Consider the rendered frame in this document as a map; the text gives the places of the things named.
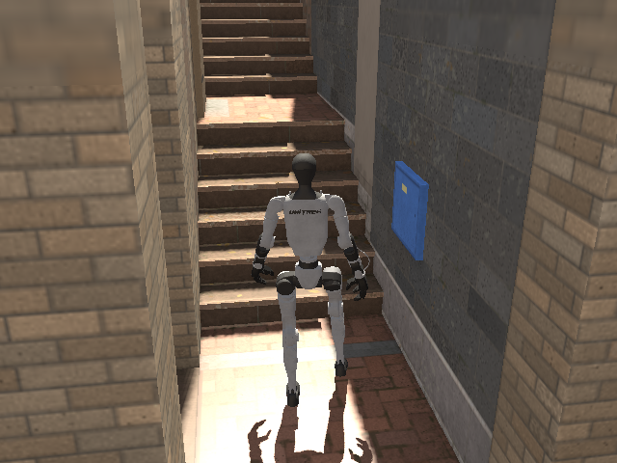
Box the robot left hand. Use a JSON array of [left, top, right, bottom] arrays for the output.
[[251, 265, 274, 285]]

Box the robot right hand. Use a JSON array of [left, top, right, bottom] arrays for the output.
[[346, 276, 368, 301]]

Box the robot left forearm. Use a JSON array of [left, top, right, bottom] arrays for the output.
[[253, 234, 270, 269]]

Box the robot right upper arm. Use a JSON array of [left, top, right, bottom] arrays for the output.
[[325, 194, 353, 249]]

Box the robot right forearm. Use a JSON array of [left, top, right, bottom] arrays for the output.
[[343, 233, 365, 279]]

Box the robot left upper arm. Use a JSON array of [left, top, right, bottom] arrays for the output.
[[259, 196, 285, 249]]

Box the robot left foot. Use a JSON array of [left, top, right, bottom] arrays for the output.
[[286, 381, 300, 407]]

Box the humanoid robot torso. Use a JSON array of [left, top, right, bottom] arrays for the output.
[[283, 190, 329, 289]]

